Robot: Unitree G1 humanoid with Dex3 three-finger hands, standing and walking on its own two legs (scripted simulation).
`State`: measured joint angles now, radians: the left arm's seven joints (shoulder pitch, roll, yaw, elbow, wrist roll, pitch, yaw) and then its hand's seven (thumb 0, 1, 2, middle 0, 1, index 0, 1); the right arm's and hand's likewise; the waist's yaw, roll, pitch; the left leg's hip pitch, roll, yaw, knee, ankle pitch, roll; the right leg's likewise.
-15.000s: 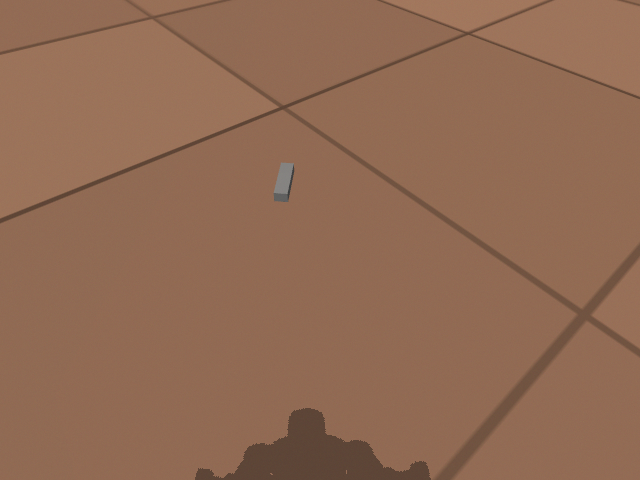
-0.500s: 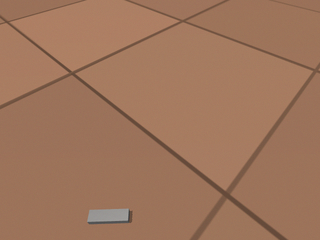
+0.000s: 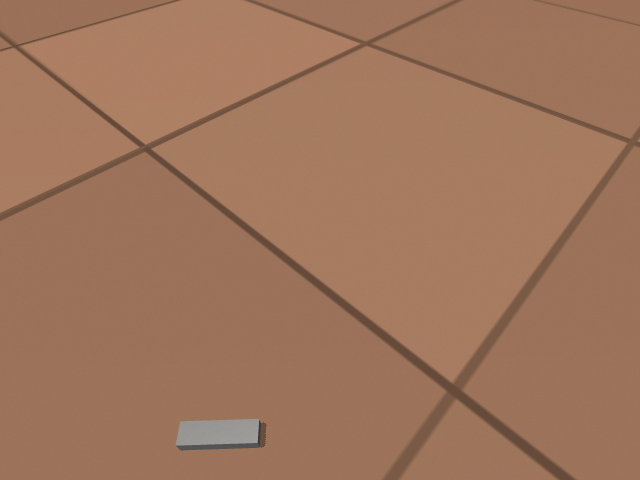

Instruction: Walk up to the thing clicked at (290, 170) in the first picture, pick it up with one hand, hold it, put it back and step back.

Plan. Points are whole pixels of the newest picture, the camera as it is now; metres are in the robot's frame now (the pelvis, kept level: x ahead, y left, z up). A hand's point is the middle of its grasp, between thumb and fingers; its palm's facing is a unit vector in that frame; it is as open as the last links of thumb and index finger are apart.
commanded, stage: stand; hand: left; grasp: from above
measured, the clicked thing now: (219, 434) +0.40 +0.29 -0.76
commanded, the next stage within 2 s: rise first in 0.30 s
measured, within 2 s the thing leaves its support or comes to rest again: neither
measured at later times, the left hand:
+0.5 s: hand out of the picture +0.10 +0.25 -0.16, palm faces +0.04 -0.94 -0.34, open 7.5 cm
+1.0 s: hand out of the picture +0.13 +0.27 -0.22, palm faces -0.12 -0.89 -0.44, open 13.6 cm
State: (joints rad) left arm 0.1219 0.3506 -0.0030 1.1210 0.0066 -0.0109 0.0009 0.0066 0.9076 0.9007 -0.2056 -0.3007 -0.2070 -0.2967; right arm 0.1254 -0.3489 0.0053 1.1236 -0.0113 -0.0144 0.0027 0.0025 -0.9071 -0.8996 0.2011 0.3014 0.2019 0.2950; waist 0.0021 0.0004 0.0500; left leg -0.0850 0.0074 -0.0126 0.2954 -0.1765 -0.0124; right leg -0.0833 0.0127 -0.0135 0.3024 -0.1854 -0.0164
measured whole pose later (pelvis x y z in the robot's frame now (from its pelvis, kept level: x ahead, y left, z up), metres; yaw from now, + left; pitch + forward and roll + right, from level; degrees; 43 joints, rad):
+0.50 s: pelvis -0.01 +0.00 +0.00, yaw +1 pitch +0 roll +0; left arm 0.08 0.32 0.04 1.06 -0.01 -0.03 0.01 0.01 0.85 0.91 -0.21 -0.37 -0.20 -0.36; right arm 0.18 -0.34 0.01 0.96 0.04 -0.04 -0.03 0.00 -0.92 -0.90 0.20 0.30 0.20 0.29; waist 0.00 0.00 0.05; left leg -0.20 0.00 -0.02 0.39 -0.20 -0.01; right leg -0.19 0.01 -0.02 0.39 -0.21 -0.01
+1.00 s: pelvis -0.01 +0.02 -0.07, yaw +0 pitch +15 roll -1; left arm 0.18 0.31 0.14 0.62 0.22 0.15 0.01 0.00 -0.42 0.99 -0.07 -1.06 -0.08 -1.05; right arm 0.23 -0.25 -0.04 0.60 0.02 -0.10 -0.02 0.01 -0.91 -0.90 0.20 0.30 0.20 0.29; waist -0.02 -0.01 -0.09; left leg -0.78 0.00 -0.01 1.01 -0.48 0.01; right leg -0.76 0.01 -0.02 0.98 -0.48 0.00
